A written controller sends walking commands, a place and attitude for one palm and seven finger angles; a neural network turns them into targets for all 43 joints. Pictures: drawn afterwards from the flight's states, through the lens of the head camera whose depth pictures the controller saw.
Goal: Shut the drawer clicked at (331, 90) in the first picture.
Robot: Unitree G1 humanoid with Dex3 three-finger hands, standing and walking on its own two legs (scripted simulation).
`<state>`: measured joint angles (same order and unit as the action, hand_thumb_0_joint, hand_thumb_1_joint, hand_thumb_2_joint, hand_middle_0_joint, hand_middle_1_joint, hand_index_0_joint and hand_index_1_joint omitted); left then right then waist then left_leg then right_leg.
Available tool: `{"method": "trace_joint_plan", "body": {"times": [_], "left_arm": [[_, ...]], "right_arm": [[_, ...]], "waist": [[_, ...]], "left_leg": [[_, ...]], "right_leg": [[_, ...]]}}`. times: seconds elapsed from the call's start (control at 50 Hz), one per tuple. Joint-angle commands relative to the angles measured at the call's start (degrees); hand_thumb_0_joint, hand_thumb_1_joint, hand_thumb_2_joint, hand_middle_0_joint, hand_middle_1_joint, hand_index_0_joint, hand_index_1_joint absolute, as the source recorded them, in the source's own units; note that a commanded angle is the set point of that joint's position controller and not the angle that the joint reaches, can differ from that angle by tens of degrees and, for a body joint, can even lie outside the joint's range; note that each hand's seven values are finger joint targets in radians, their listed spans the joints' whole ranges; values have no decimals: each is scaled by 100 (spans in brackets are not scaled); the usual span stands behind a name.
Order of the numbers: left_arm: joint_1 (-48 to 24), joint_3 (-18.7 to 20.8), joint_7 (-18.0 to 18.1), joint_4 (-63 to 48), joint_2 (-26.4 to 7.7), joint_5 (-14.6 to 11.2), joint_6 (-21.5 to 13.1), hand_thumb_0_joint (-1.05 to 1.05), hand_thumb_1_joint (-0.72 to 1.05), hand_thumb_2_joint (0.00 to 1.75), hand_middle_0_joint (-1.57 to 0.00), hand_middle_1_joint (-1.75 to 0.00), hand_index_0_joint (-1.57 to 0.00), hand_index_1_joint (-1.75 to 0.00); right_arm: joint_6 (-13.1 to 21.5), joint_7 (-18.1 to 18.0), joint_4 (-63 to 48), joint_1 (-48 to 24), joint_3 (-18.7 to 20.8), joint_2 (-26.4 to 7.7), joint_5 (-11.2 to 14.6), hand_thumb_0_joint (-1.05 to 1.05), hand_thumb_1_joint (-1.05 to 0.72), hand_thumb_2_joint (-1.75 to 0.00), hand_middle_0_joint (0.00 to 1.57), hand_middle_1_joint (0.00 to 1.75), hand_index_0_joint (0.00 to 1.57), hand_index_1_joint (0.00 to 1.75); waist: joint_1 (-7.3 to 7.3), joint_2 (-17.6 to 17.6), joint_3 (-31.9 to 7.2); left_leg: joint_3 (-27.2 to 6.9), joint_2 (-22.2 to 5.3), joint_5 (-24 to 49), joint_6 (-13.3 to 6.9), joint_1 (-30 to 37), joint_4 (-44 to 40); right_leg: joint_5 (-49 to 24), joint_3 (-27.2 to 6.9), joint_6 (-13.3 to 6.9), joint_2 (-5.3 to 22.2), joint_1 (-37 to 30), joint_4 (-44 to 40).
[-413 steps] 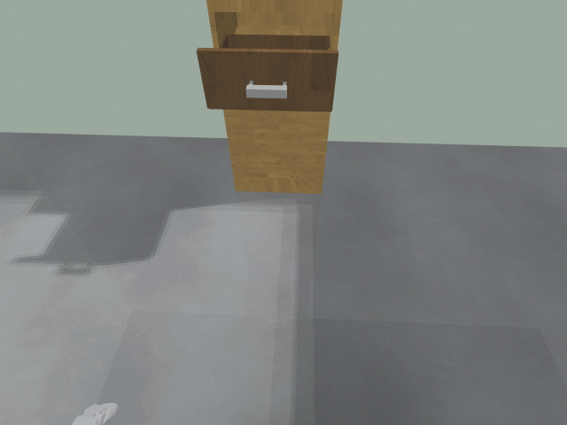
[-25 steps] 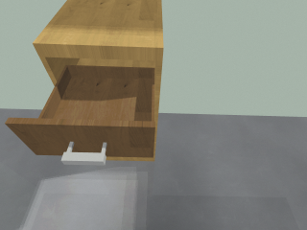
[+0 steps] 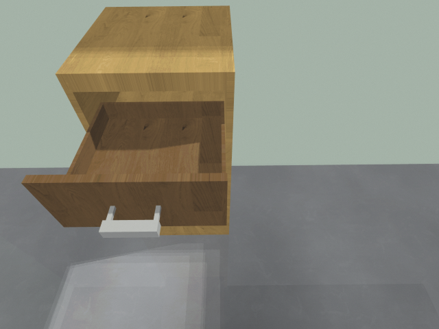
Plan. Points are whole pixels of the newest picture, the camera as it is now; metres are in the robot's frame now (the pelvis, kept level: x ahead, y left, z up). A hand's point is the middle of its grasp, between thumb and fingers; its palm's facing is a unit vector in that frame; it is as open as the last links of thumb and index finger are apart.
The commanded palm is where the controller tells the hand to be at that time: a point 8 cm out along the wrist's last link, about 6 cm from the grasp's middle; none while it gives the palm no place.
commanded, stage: look again from close up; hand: left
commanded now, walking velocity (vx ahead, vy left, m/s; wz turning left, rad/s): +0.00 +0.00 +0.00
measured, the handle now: (133, 219) +0.33 +0.20 -0.02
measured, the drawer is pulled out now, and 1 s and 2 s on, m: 0.29 0.28 0.28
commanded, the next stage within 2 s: raise the hand and make a fist in 0.38 s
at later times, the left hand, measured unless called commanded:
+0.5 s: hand out of the picture +0.02 +0.17 -0.17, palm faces +0.01 -0.98 -0.20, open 7.4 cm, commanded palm +0.11 +0.22 -0.07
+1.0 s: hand out of the picture +0.13 +0.16 -0.01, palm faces +0.17 -0.98 -0.10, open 5.5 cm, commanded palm +0.11 +0.22 -0.02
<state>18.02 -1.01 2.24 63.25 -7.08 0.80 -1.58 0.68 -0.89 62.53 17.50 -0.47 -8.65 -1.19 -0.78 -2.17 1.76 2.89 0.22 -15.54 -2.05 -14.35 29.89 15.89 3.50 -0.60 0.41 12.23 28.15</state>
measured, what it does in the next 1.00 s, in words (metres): lowers itself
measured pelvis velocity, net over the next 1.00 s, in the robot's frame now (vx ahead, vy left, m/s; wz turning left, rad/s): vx -0.03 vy -0.03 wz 0.05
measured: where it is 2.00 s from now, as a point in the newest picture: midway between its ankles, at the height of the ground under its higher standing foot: outside the picture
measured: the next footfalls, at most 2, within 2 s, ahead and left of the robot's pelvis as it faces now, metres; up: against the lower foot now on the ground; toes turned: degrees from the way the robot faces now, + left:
none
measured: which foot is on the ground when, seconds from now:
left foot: down 0.00-1.00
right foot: down 0.00-1.00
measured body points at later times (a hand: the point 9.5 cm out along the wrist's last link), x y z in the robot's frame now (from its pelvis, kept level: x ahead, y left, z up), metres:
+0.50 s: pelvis +0.02 +0.01 +0.00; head +0.04 +0.00 +0.45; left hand +0.03 +0.23 -0.16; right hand +0.02 -0.21 -0.16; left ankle +0.01 +0.09 -0.74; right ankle -0.01 -0.11 -0.74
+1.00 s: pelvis -0.03 -0.03 -0.09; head +0.01 -0.03 +0.36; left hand +0.11 +0.22 +0.00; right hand +0.24 -0.24 -0.12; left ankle +0.00 +0.09 -0.74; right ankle -0.01 -0.11 -0.74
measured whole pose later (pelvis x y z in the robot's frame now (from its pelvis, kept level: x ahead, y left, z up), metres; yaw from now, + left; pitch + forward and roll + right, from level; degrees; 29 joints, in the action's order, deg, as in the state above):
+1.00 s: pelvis -0.03 -0.03 -0.09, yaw +3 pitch +12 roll -2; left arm 31.6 7.7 -12.2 -4.8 -10.7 -13.2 -36.5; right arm 15.0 -1.1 31.0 4.2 2.1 -13.7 0.3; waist 4.1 -0.5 -6.7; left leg -2.5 -1.5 -28.1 1.0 -49.8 66.2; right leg 30.5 8.8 -4.1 0.2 45.8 64.5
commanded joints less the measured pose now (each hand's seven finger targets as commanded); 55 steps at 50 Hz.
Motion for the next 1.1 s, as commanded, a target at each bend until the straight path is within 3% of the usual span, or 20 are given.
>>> {"method": "trace_joint_plan", "body": {"times": [0.0, 0.14, 0.44, 0.46, 0.48, 0.5, 0.52, 0.54, 0.56, 0.58, 0.6, 0.66, 0.68, 0.7, 0.78, 0.82, 0.86, 0.94, 1.02, 1.08], "left_arm": [[269, 90, 33, -312, -620, -21, -64, 0, 90, 90, -20, -30, -20, -30], [320, 92, 29, -309, -591, -25, 11, 0, 90, 90, -20, -30, -20, -30], [311, 122, 40, -241, -679, -27, 35, 0, 90, 90, -20, -30, -20, -30], [626, 145, 233, -76, -830, 54, -72, 0, 90, 90, -20, -30, -20, -30], [-3595, 889, 219, -9131, -2092, -1065, -1256, 0, 90, 90, -22, -32, -22, -32], [-947, 746, 411, -7545, -1578, -598, -899, 0, 90, 90, -24, -34, -24, -34], [-618, 357, 675, -7093, -1143, -715, -616, 0, 90, 90, -26, -37, -26, -37], [924, -322, 654, -5921, 94, -695, -42, 0, 90, 90, -28, -39, -28, -39], [195, -466, 513, -7068, 191, -927, -172, 0, 90, 90, -30, -41, -30, -41], [136, -28, 460, -7114, -262, -826, -412, 0, 90, 90, -32, -43, -32, -43], [462, 20, 355, -7006, -224, -753, -672, 0, 90, 90, -34, -45, -34, -45], [2602, 179, -317, -5834, 241, -975, -1489, 0, 90, 90, -40, -52, -40, -52], [3010, 208, -673, -5813, 337, -1110, -1878, 0, 90, 90, -42, -54, -42, -54], [3072, 376, -923, -5869, 175, -1186, -2200, 0, 90, 90, -44, -56, -44, -56], [1685, 1089, -1287, -7837, -877, -1179, -3614, 0, 90, 90, -52, -65, -52, -65], [992, 1369, -1150, -8482, -1299, -1116, -4072, 0, 90, 90, -56, -69, -56, -69], [901, 1085, -1138, -8511, -896, -1182, -4294, 0, 90, 90, -60, -73, -60, -73], [635, 807, -1614, -8123, -743, -1511, -3769, 0, 90, 90, -68, -82, -68, -82], [953, 1047, -2233, -7727, -1228, -1773, -2447, 0, 90, 90, -76, -91, -76, -91], [1191, 1638, -2158, -8059, -1514, -1883, -1791, 0, 90, 90, -82, -97, -82, -97]], "right_arm": [[154, -28, -338, 365, 18, -466, 49, 0, -90, -90, 20, 30, 20, 30], [173, -60, -235, 366, 12, -545, 49, 0, -90, -90, 20, 30, 20, 30], [185, -100, -37, 259, 12, -568, 70, 0, -90, -90, 20, 30, 20, 30], [168, -53, -441, -266, 78, -782, 128, 0, -90, -90, 20, 30, 20, 30], [999, -259, -2400, -120, 283, -1683, 348, 0, -90, -90, 20, 30, 20, 30], [1532, -443, -2066, -635, 55, -1048, 279, 0, -90, -90, 20, 30, 20, 30], [1730, -421, -1712, -588, 154, -1131, 273, 0, -90, -90, 20, 30, 20, 30], [1747, -324, -1589, -346, 170, -913, 338, 0, -90, -90, 20, 30, 20, 30], [1803, -274, -2068, -481, 192, -1115, 354, 0, -90, -90, 20, 30, 20, 30], [1873, -273, -2192, -513, 318, -1246, 271, 0, -90, -90, 20, 30, 20, 30], [1927, -240, -2390, -567, 347, -1236, 185, 0, -90, -90, 20, 30, 20, 30], [1838, -49, -2905, -878, 504, -1153, 129, 0, -90, -90, 20, 30, 20, 30], [1771, 29, -3060, -1019, 538, -1139, 131, 0, -90, -90, 20, 30, 20, 30], [1758, 85, -3205, -1112, 578, -1156, 143, 0, -90, -90, 20, 30, 20, 30], [1808, 151, -3645, -1106, 604, -1047, 50, 0, -90, -90, 20, 30, 20, 30], [1761, 121, -3594, -1026, 571, -1022, 15, 0, -90, -90, 20, 30, 20, 30], [1720, 66, -3724, -1118, 517, -941, 60, 0, -90, -90, 20, 30, 20, 30], [1680, -87, -3907, -1032, 419, -1085, 264, 0, -90, -90, 20, 30, 20, 30], [1583, -326, -4129, -1065, 348, -1172, 453, 0, -90, -90, 20, 30, 20, 30], [1457, -424, -4211, -1113, 320, -1022, 465, 0, -90, -90, 20, 30, 20, 30]], "waist": [[13, 181, 95], [84, 291, 435], [97, 226, 114], [264, 933, 316], [-431, -299, -2674], [143, -1205, -2526], [-37, -1211, -1938], [-107, -724, -1151], [-132, -506, -474], [-227, -265, -472], [-211, 98, -276], [269, 1781, -410], [373, 2055, -476], [429, 1996, -657], [426, -446, -1924], [241, -862, -1865], [69, -725, -1667], [-261, -57, -1444], [-95, 465, -1715], [156, 600, -1976]], "left_leg": [[-709, -525, 475, -75, -151, -666], [-730, -559, 797, -117, -78, -871], [-566, -573, 1761, -83, 513, -824], [-481, -705, 2090, 82, 15, 244], [-432, -89, 2479, 54, 1571, -402], [-352, -377, 3419, 125, 2081, -531], [-402, -380, 3136, 377, 1495, -600], [-505, -383, 2643, 309, 1022, -636], [-641, -356, 2297, 269, 556, -536], [-650, -295, 1874, 242, 330, -249], [-623, -186, 1534, 222, -49, -9], [-459, -118, 1269, 224, -1099, 707], [-378, -70, 1083, 242, -1497, 914], [-303, -20, 883, 251, -1855, 1145], [-156, 30, 756, 206, -1849, 1949], [-284, -19, 361, 160, -2083, 2282], [-374, -44, -179, 97, -2411, 2520], [-362, -24, -1057, 15, -2986, 2826], [-304, 29, -1000, -39, -3117, 2822], [-389, 32, -604, -11, -2969, 2603]], "right_leg": [[-56, -608, -282, 483, 43, -432], [-323, -550, -192, 457, 40, -363], [-1134, -534, -123, 572, -272, -440], [-2862, -751, -23, 788, -72, -568], [-2534, -251, -132, 226, -345, 25], [-1201, -144, -203, 0, -105, 342], [-389, 58, -126, 6, 241, 443], [-85, 105, -62, 31, 683, 417], [-292, 200, -41, 72, 745, 350], [-326, 245, -52, 40, 932, 248], [-399, 337, -66, -11, 1140, 250], [-593, 474, -49, -121, 1537, 904], [-737, 467, -42, -132, 1635, 1172], [-821, 382, -49, -109, 1702, 1418], [-447, -9, -182, -53, 2235, 2242], [94, -92, -206, -78, 2850, 2454], [662, -190, -219, -82, 3230, 2464], [1865, -727, -103, 24, 3209, 1821], [2181, -1284, 94, 197, 2293, 1187], [1384, -1276, 210, 347, 1635, 1199]]}}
